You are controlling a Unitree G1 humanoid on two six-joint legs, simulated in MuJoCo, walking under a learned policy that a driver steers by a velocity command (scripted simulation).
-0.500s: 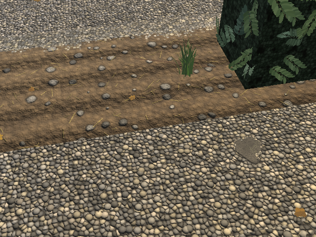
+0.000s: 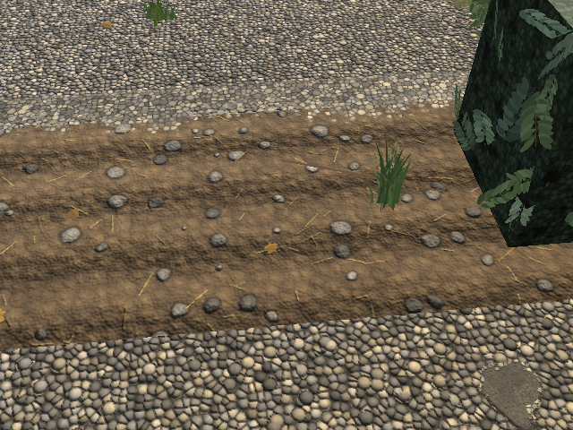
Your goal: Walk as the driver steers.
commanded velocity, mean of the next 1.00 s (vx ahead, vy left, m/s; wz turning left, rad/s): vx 0.50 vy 0.00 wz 0.34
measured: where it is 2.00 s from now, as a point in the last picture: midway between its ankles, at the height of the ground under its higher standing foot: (240, 249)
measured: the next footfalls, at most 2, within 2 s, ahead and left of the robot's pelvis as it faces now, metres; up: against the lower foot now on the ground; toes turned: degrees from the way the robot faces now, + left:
right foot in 0.16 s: +0.28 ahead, -0.17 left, -0.15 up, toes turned +4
left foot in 0.62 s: +0.51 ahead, +0.12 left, -0.15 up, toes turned +21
